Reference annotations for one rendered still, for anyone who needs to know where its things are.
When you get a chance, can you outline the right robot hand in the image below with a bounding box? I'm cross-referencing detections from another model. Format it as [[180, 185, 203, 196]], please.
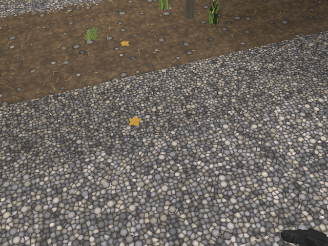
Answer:
[[281, 228, 328, 246]]

